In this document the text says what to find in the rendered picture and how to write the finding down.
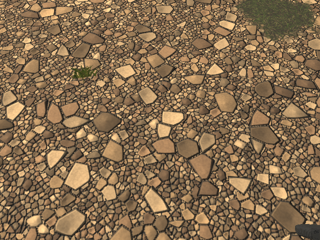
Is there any right robot hand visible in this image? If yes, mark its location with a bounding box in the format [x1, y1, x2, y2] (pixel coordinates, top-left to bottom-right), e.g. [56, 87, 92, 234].
[295, 224, 320, 240]

